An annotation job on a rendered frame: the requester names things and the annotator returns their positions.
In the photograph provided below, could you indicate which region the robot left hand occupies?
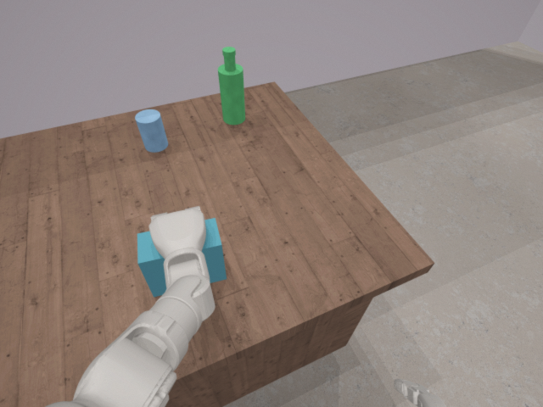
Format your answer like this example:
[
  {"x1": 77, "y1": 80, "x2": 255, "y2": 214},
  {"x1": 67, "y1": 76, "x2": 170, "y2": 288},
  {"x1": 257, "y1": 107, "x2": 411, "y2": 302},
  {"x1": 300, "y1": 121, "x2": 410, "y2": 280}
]
[{"x1": 148, "y1": 206, "x2": 206, "y2": 259}]

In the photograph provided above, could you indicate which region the sponge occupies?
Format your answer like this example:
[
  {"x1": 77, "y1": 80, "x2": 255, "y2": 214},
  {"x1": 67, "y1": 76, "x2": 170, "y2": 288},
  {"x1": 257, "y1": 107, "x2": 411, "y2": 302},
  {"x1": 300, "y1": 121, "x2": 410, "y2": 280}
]
[{"x1": 137, "y1": 218, "x2": 227, "y2": 297}]

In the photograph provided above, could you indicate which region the robot right hand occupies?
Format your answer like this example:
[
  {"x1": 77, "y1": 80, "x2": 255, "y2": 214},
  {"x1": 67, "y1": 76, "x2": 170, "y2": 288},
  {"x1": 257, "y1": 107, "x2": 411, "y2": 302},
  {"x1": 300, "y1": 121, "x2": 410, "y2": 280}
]
[{"x1": 394, "y1": 379, "x2": 446, "y2": 407}]

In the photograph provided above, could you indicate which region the table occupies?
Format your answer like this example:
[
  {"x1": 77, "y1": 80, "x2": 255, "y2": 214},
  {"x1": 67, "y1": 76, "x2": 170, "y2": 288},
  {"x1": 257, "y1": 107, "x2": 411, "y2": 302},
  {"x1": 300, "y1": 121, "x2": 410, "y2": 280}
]
[{"x1": 0, "y1": 81, "x2": 434, "y2": 407}]

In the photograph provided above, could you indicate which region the robot left upper arm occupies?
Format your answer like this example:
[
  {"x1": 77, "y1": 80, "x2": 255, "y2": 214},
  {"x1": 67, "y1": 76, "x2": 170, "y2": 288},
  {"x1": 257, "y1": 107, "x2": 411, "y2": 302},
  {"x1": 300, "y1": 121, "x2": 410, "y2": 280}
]
[{"x1": 45, "y1": 338, "x2": 177, "y2": 407}]

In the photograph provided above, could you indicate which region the left robot forearm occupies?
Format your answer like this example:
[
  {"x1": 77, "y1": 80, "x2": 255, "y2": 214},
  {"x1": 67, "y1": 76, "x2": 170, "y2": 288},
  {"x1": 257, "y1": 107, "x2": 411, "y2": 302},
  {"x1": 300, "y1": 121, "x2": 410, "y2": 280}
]
[{"x1": 73, "y1": 248, "x2": 216, "y2": 400}]

